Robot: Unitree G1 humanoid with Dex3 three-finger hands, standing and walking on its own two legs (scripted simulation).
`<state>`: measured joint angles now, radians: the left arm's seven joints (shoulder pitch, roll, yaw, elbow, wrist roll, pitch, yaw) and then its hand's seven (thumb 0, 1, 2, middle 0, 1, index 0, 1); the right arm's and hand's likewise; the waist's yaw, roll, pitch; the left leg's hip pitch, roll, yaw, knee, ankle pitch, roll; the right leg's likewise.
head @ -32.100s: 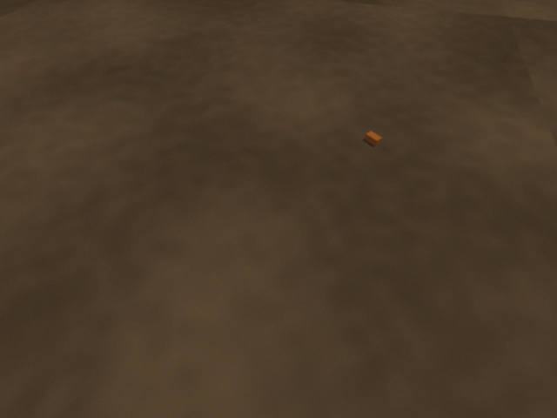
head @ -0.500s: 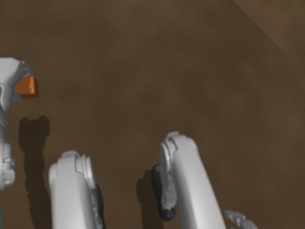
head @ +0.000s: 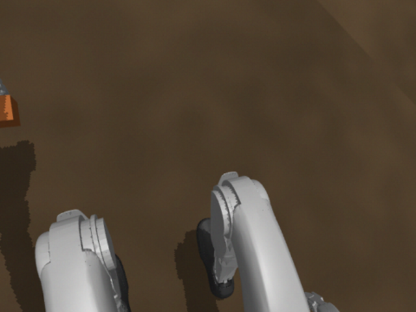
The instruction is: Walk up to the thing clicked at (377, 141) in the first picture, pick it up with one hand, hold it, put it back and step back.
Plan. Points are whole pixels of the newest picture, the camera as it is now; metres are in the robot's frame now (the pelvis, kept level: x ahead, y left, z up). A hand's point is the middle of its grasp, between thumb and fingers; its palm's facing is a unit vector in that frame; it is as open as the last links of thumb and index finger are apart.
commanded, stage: crouch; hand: left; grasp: from above
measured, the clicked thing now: out of the picture +0.52 +0.31 -0.20
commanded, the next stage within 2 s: lower in 0.08 s
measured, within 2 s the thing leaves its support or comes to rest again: rests again in 1.50 s
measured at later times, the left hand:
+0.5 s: hand out of the picture +0.50 +0.31 -0.20, palm faces -0.48 -0.06 -0.87, open 7.5 cm
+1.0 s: hand (4, 126) +0.50 +0.30 -0.24, palm faces -0.48 -0.07 -0.88, open 7.5 cm
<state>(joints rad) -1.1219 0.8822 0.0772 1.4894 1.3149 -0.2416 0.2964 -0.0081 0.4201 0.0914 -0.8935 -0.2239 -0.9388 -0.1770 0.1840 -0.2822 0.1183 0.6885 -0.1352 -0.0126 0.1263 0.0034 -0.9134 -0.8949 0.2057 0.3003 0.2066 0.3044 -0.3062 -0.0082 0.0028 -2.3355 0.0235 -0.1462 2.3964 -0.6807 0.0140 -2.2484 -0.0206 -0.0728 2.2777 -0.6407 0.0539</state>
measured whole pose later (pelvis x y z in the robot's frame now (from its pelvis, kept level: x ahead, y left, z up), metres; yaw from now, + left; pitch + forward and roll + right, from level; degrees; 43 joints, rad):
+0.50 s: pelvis +0.00 +0.00 -0.02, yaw -2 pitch +33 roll -12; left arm -1.14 0.95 0.08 1.55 1.34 -0.28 0.34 -0.01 0.42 0.06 -0.91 -0.20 -0.96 -0.16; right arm 0.17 -0.30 0.17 0.65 -0.16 -0.02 0.14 0.00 -0.91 -0.89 0.21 0.30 0.21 0.30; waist -0.33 -0.05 0.06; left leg -2.37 0.02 -0.17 2.46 -0.69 0.02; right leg -2.27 -0.01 -0.09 2.32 -0.64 0.06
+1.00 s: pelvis +0.00 +0.00 -0.03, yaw -4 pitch +32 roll -13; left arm -1.15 1.04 0.10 1.65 1.36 -0.27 0.44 0.00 0.42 0.02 -0.93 -0.18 -0.98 -0.13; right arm 0.15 -0.32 0.25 0.63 -0.20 -0.08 0.14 0.00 -0.90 -0.89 0.21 0.30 0.21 0.30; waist -0.38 -0.09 0.12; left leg -2.38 0.02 -0.22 2.51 -0.71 0.01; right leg -2.27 0.00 -0.12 2.35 -0.64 0.06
